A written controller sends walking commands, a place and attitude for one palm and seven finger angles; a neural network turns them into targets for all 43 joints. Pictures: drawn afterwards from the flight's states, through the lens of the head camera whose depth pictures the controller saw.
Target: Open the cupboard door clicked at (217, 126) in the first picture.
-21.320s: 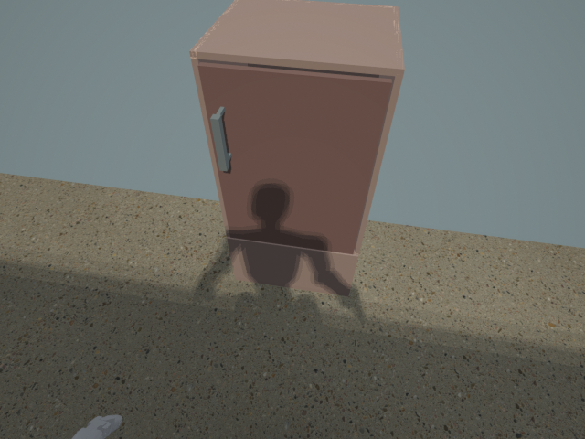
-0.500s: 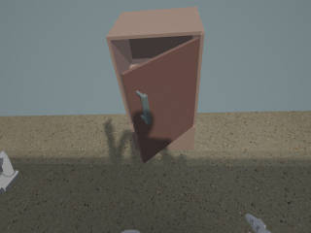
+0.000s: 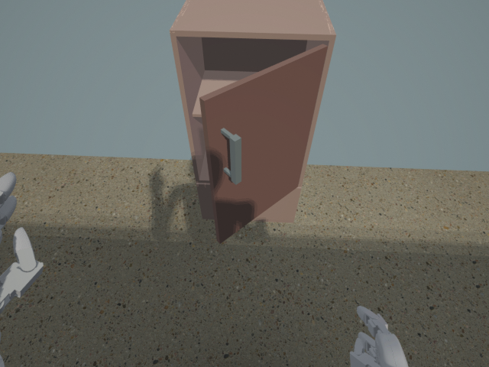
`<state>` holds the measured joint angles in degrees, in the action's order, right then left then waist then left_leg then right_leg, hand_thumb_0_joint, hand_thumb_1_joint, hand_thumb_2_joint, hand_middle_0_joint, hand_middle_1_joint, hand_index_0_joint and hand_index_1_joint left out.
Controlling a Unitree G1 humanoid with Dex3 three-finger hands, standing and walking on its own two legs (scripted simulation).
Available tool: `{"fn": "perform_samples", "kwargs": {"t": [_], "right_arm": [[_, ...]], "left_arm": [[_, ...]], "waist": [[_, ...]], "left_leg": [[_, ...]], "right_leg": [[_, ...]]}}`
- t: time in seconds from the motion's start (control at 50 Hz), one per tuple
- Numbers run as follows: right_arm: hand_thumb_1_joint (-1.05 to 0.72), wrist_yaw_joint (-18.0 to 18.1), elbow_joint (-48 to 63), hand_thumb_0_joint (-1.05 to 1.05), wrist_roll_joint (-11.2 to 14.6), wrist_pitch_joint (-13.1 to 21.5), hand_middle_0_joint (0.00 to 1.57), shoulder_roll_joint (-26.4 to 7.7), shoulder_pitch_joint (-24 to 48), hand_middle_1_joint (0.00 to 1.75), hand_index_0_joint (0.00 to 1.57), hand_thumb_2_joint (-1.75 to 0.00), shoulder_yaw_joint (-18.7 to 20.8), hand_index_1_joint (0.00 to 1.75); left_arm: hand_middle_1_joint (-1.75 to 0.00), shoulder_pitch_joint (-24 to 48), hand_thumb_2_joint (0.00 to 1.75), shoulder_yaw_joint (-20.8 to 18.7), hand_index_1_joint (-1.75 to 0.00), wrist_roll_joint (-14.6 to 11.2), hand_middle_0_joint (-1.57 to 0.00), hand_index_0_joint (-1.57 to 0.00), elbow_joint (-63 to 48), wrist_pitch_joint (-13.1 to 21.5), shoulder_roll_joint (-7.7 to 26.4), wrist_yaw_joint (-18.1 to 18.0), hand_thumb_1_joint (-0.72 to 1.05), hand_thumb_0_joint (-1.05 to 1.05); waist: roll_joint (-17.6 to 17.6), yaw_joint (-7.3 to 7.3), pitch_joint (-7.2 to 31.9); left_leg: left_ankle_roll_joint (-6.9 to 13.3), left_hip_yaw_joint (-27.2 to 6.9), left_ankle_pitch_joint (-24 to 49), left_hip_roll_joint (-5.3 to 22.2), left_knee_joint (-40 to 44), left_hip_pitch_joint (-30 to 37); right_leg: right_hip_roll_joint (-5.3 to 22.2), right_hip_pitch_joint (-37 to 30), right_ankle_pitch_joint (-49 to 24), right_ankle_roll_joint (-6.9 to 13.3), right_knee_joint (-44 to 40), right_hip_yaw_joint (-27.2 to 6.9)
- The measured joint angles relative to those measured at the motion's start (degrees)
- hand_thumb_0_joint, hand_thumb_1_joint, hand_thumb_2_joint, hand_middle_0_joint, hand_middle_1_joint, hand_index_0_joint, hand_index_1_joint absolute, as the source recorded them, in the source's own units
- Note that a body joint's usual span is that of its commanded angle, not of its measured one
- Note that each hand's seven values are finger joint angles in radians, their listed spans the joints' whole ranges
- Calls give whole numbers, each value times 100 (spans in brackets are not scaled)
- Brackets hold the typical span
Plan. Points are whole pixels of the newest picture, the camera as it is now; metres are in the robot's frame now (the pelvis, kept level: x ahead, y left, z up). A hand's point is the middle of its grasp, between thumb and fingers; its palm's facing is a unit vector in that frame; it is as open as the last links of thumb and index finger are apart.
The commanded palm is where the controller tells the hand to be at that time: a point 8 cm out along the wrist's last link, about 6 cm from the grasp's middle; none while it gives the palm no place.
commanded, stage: stop stepping back and stand still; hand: left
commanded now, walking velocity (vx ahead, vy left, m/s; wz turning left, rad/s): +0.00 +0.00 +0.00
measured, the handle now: (230, 156) +0.61 +0.08 -0.04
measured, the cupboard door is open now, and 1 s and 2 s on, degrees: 44 44 44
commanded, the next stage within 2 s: let the arm hang, fingers relaxed in 0.32 s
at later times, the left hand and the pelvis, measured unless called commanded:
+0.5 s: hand (69, 289) +0.21 +0.27 +0.05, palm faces +0.24 -0.84 -0.49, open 7.4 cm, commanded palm none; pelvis -0.01 +0.02 +0.00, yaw +1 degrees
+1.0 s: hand out of the picture -0.03 +0.18 -0.17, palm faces +0.05 -0.97 -0.24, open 7.3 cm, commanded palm none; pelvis -0.01 -0.01 +0.00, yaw +2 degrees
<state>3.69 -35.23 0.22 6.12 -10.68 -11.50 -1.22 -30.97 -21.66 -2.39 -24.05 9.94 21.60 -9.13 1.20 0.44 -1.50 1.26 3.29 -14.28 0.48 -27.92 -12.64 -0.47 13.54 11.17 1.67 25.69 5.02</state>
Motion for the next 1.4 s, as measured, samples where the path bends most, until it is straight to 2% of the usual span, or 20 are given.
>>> {"fn": "perform_samples", "kwargs": {"t": [0.08, 0.18, 0.26, 0.42, 0.46, 0.5, 0.56, 0.64, 0.7, 0.76, 0.84, 1.04, 1.26, 1.4], "right_arm": [[-90, 19, -52, 1, -44, -30, 20, 74, -145, 30, 20, -90, -77, 30], [-90, 29, -58, 1, -64, -26, 21, 55, -247, 30, 20, -90, -68, 30], [-90, 23, -85, 1, -44, -18, 20, -45, -232, 30, 20, -90, 6, 30], [-90, 55, -99, 1, -23, -17, 20, -179, -145, 30, 20, -90, 128, 30], [-90, -173, -403, 1, -20, 156, 20, -343, -51, 30, 20, -90, 200, 30], [-90, -340, -741, 1, -66, 1, 20, -569, 148, 30, 20, -90, 220, 30], [-90, -400, -1067, 1, -133, -251, 20, -713, 392, 30, 20, -90, 208, 30], [-90, -396, -1338, 1, -172, -458, 20, -555, 351, 30, 20, -90, 145, 30], [-90, -377, -1616, 0, -191, -604, 20, -341, 151, 30, 20, -90, 67, 30], [-91, -344, -1959, 0, -191, -709, 20, -129, -101, 30, 20, -90, 10, 30], [-90, -302, -2324, 0, -192, -814, 20, 23, -324, 30, 20, -90, 28, 30], [-91, -242, -2795, 0, -180, -787, 20, 249, -596, 30, 20, -90, 69, 30], [-91, -192, -3027, 0, -185, -706, 20, 451, -716, 30, 20, -90, 53, 30], [-91, -155, -3026, 0, -178, -663, 20, 471, -711, 30, 20, -90, 76, 30]], "left_arm": [[-30, -11, 90, 146, -30, 29, -21, -21, -251, -80, -24, 31, 89, 1], [-30, 0, 90, -76, -30, 45, -21, -21, -444, 41, 151, -29, 89, 1], [-30, 7, 90, -193, -30, 32, -21, -21, -247, 103, 148, -59, 89, 1], [-30, -18, 90, 51, -30, 48, -21, -20, -4, -77, -23, -5, 89, 1], [-30, 401, 90, 429, -30, 230, -20, -20, 778, 42, 62, 237, 89, 1], [-30, 966, 90, 944, -30, 332, -20, -20, 2075, -350, -7, 532, 90, 0], [-30, 1487, 90, 1550, -30, 427, -20, -19, 4068, -945, -324, 777, 90, 0], [-30, 1626, 90, 2079, -30, 463, -20, -19, 5916, -1265, -792, 911, 91, 1], [-30, 1583, 90, 2301, -30, 425, -20, -19, 6842, -1328, -1117, 922, 91, 1], [-30, 1628, 90, 2124, -30, 348, -21, -20, 7370, -1230, -1103, 770, 99, -1], [-30, 1572, 90, 2134, -30, 347, -21, -20, 7930, -1159, -1028, 811, 99, -2], [-30, 1425, 90, 2110, -30, 318, -20, -20, 8759, -1105, -1141, 778, 92, 0], [-30, 1606, 90, 2109, -30, 314, -20, -19, 8868, -1034, -1412, 735, 91, 0], [-30, 1606, 90, 2082, -30, 310, -20, -20, 8911, -1016, -1399, 725, 93, 1]], "waist": [[-116, 25, -30], [-136, 12, -11], [-37, -29, 38], [-35, -54, -29], [31, -24, 20], [159, 24, 59], [265, -60, 25], [41, -185, -118], [-242, -188, -232], [-384, -87, -305], [-278, -27, -314], [71, -67, -223], [-27, -83, -126], [-93, -78, -109]], "left_leg": [[37, -4, 78, -54, 109, 44], [59, -12, 142, -66, 194, 32], [74, 0, 165, -57, 236, -3], [97, 22, 208, -83, 337, -2], [115, -52, 161, -136, 134, -216], [148, -56, 81, -199, -83, -378], [183, 3, -26, -252, -298, -479], [120, 28, -55, -234, -330, -410], [53, -23, -9, -205, -238, -298], [-14, -151, 70, -139, -125, -234], [-65, -245, 142, -69, -5, -157], [-68, -206, 219, -52, 214, 32], [-67, -162, 217, -66, 307, 137], [-66, -161, 199, -67, 346, 188]], "right_leg": [[48, -31, -50, -31, -64, 3], [53, -53, -142, -51, -208, 11], [37, -61, -230, -69, -355, -3], [56, -45, -268, -94, -429, -27], [127, 164, -151, -97, -154, 49], [210, 377, 12, -103, 189, 53], [282, 573, 194, -122, 580, -10], [268, 567, 282, -48, 723, -39], [235, 454, 277, 8, 660, 12], [162, 298, 176, 65, 427, 143], [76, 116, 36, 114, 127, 239], [44, -53, -52, 122, -90, 198], [55, -99, -16, 113, -87, 151], [53, -148, 3, 105, -122, 148]]}}
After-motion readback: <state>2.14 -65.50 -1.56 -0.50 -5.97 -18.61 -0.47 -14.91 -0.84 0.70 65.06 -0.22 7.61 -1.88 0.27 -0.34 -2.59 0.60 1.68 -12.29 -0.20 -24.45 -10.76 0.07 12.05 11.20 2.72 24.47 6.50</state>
